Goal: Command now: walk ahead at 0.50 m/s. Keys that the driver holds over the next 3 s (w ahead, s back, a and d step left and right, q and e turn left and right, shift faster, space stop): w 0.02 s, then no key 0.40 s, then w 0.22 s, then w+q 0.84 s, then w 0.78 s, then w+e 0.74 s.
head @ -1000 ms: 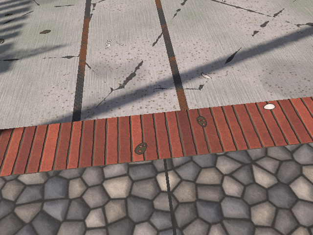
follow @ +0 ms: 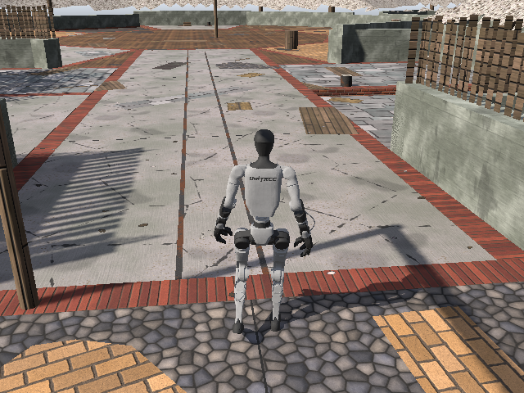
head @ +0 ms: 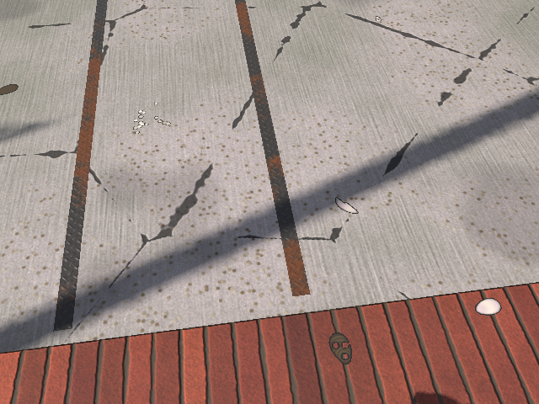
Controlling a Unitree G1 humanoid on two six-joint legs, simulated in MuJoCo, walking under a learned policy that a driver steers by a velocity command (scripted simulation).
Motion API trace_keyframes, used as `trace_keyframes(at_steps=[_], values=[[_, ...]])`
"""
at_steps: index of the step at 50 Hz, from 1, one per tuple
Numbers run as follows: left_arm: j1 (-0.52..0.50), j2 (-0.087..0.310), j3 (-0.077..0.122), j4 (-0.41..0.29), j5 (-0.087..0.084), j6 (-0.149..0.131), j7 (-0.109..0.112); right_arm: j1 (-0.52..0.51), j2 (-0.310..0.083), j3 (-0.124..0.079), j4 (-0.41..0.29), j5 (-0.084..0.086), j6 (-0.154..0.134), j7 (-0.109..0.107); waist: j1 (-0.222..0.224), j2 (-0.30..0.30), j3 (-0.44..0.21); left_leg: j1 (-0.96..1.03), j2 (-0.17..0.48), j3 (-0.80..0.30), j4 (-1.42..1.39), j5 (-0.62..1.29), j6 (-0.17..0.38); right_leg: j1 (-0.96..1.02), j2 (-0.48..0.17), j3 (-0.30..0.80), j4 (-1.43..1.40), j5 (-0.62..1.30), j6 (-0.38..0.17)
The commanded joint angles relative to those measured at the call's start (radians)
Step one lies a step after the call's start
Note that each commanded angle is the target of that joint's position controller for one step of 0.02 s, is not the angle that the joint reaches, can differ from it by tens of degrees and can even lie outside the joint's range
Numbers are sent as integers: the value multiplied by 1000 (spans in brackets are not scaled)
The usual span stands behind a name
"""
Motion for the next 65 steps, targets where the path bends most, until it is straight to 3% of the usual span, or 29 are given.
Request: trace_keyframes(at_steps=[1,6,10,14,16,17,18,19,20,22,24,28,33,34,35,36,38,40,42,46,52,55,57,58,59,60,61,63,65], values=[[57,87,17,-24,13,-11,-2,2,-81,-29,-60,-8,-4,-6,7,-100,-76,-225,110,-47,-13,104,1,248,-260,313,-279,147,-165],[73,126,22,11,19,-5,24,-65,-31,-22,-88,-34,26,-17,-22,-82,-32,-188,86,0,-288,248,-56,153,-212,104,-265,658,-160],[130,143,23,50,10,10,38,-174,-22,-14,-106,-28,27,-8,25,-102,-63,-74,28,31,-526,457,-54,178,-184,50,-239,627,-125],[124,134,23,83,-5,33,44,-201,-57,-23,-115,-37,26,1,16,-107,-57,-52,16,11,-619,398,-14,258,-223,98,-144,552,-114],[126,122,21,91,-9,43,48,-113,-97,-40,-78,-51,22,0,-28,-56,-94,104,9,13,-745,603,21,255,-168,93,-18,463,-59],[185,100,15,92,11,38,47,-73,-163,-55,-70,-59,22,-7,-2,28,-162,273,107,-68,-694,1005,61,179,-94,57,104,289,-12],[323,12,-10,132,16,36,43,-38,-138,-44,-57,-60,34,-12,36,164,-282,494,260,-213,-646,1143,204,26,-29,40,280,-96,46],[292,25,-13,136,4,51,43,-12,-64,-26,-47,-45,47,-7,-11,191,-316,477,323,-320,-703,1013,270,-23,-6,66,410,-488,80],[221,69,0,113,-14,70,47,-44,-50,-16,-47,-38,51,-2,-13,158,-262,396,309,-341,-761,748,257,-74,-25,103,484,-586,91],[154,94,14,100,-14,107,66,-133,-93,-26,-63,-34,57,-7,1,90,-160,232,269,-322,-871,256,203,-114,-58,98,519,-490,99],[150,105,26,95,-10,116,74,-177,-150,-49,-71,-27,66,-19,20,141,-108,109,238,-331,-991,-157,167,-96,-64,65,512,-396,93],[173,48,26,125,-2,82,71,-209,-115,-56,-76,-16,57,-30,51,132,-88,-17,182,-201,-1039,-111,139,54,-60,25,326,-282,38],[264,31,29,180,9,67,59,-215,-92,-61,-74,17,75,-36,113,77,-50,-133,127,-132,-950,-225,93,271,-23,-28,-6,-150,-22],[344,57,33,201,15,63,61,-247,-43,-48,-93,14,77,-33,141,-31,-31,-243,66,-80,-776,-198,49,344,-119,110,-124,-272,-54],[398,126,46,203,9,58,67,-270,42,-29,-117,9,70,-24,141,-246,-24,-410,-51,57,-445,-112,-12,412,-330,392,-275,-487,-106],[368,208,64,192,29,44,65,-284,3,-40,-143,17,53,-24,128,-302,72,-530,-61,-39,-303,-64,12,304,-455,632,-381,-684,-186],[221,131,46,148,17,8,71,-207,-70,-62,-107,21,35,-14,39,-201,97,-581,-26,-144,-206,108,34,328,-393,494,-369,-524,-117],[200,99,41,135,2,-1,66,-188,-71,-71,-82,2,36,-14,33,-160,64,-548,-5,-138,-214,207,18,358,-348,321,-363,-327,-59],[249,65,32,152,13,-5,68,-193,-35,-71,-74,-4,45,-4,43,-140,36,-490,-5,-99,-202,295,-3,345,-312,187,-353,-163,-44],[294,77,33,160,21,0,75,-274,10,-57,-115,-3,62,13,72,-136,73,-448,15,-39,-299,402,-28,307,-295,36,-360,-23,-45],[331,118,47,163,4,13,75,-429,32,-31,-213,-1,52,58,117,-123,140,-356,28,84,-512,378,13,364,-322,-99,-330,120,-42],[307,159,64,159,-11,24,66,-387,-4,-43,-238,-2,52,73,62,-164,87,-187,-28,154,-522,243,63,395,-334,-148,-182,535,-37],[263,177,67,142,-15,33,72,-124,-94,-92,-183,5,56,68,-94,-166,-67,159,-119,189,-558,249,115,344,-306,-184,147,864,-5],[255,165,60,124,-8,30,73,43,-183,-129,-150,9,60,49,-172,-80,-170,461,-30,10,-596,242,179,121,-279,-181,445,651,40],[345,7,11,65,29,3,50,61,-278,-137,-147,15,53,38,-57,209,-289,794,239,-540,-682,92,368,-305,-76,-109,833,-348,100],[251,50,19,38,-10,-47,35,111,-219,-113,-158,0,47,36,-99,167,-415,810,309,-792,-859,28,406,-387,-19,124,962,-446,84],[133,111,38,1,-50,-66,33,78,-153,-95,-151,-14,38,36,-115,126,-279,731,274,-627,-870,178,336,-469,-68,140,967,-358,54],[110,129,52,6,-10,-64,58,-94,-101,-78,-195,-12,26,37,-30,-5,-136,405,192,-380,-860,437,272,-356,-147,140,828,-218,48],[151,119,63,-3,-2,-33,61,-150,-72,-67,-221,-24,19,33,32,-10,-110,224,151,-309,-902,463,265,-223,-177,153,721,-179,58]])
Next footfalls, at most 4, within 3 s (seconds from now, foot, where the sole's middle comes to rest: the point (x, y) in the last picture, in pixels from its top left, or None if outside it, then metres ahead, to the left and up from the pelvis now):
0.32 left None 0.31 0.13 -0.77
0.68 right None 0.24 -0.11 -0.77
1.16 left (208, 384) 0.52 0.20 -0.77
1.78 right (252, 264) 0.95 0.10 -0.91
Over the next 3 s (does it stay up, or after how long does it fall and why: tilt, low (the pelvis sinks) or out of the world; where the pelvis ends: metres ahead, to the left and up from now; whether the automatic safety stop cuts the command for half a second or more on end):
stays up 1.41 0.39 -0.13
